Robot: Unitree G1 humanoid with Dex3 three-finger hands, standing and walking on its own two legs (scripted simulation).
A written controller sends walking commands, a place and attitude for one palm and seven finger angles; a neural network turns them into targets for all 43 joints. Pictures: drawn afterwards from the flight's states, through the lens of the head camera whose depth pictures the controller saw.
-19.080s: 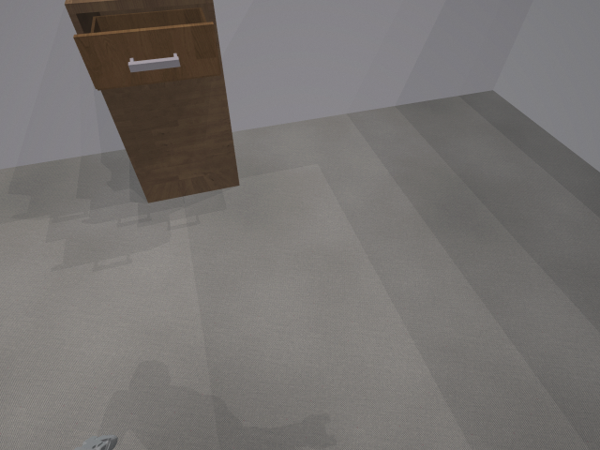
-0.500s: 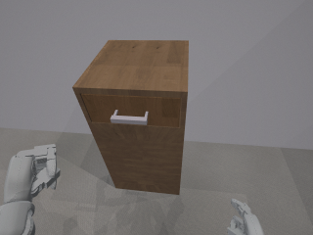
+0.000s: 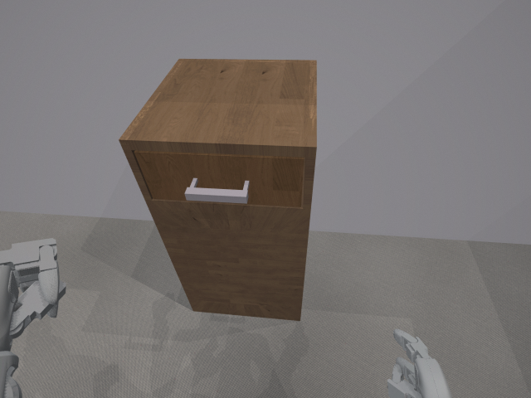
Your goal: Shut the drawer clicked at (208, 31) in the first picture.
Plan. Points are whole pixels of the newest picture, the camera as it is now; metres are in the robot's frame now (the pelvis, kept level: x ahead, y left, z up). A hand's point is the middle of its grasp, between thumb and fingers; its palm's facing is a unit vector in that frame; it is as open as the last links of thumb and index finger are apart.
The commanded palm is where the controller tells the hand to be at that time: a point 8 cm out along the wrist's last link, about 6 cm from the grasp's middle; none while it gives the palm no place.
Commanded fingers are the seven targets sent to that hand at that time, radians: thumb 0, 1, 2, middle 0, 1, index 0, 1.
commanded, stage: step back with the hand held close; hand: left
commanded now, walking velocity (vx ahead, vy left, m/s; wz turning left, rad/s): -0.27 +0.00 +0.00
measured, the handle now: (218, 189) +0.56 +0.17 -0.04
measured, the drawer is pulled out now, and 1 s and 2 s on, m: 0.00 0.00 0.00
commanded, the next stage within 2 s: stop stepping back and stand still in 1.24 s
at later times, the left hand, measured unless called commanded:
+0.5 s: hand (38, 331) +0.15 +0.25 +0.15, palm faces +0.34 -0.80 -0.50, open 3.2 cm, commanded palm +0.08 +0.30 +0.17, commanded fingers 0.00 0.90 0.90 -1.40 -1.60 -1.40 -1.60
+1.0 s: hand (25, 392) +0.09 +0.23 +0.15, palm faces +0.26 -0.82 -0.51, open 3.3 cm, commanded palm +0.02 +0.29 +0.17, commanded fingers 0.00 0.90 0.90 -1.40 -1.60 -1.40 -1.60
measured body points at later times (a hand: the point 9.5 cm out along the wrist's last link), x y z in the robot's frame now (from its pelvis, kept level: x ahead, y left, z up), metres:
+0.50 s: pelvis -0.05 +0.02 -0.01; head -0.03 +0.01 +0.44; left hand +0.12 +0.29 +0.18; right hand +0.13 -0.22 -0.09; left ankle -0.02 +0.11 -0.74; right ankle +0.00 -0.10 -0.74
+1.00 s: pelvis -0.12 +0.01 -0.01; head -0.05 +0.02 +0.43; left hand +0.07 +0.28 +0.18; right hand +0.08 -0.21 -0.09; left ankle -0.02 +0.11 -0.74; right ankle -0.15 -0.10 -0.74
